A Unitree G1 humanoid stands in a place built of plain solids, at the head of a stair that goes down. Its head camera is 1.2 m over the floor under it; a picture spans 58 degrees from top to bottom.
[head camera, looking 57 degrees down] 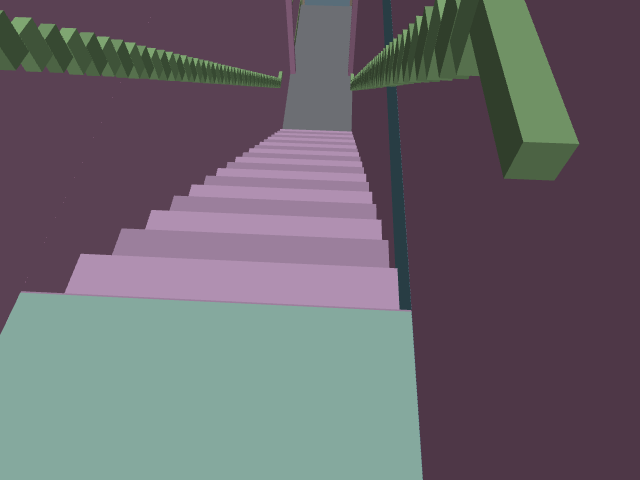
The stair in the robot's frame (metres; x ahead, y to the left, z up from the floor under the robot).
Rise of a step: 0.20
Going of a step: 0.26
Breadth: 1.29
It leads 3 degrees to the right of straight ahead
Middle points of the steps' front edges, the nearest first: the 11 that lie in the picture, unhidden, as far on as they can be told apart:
0.56 0.32 0.00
0.82 0.31 -0.20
1.07 0.29 -0.40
1.33 0.28 -0.60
1.59 0.27 -0.80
1.84 0.25 -1.00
2.10 0.24 -1.21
2.35 0.23 -1.41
2.61 0.21 -1.61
2.87 0.20 -1.81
3.12 0.19 -2.01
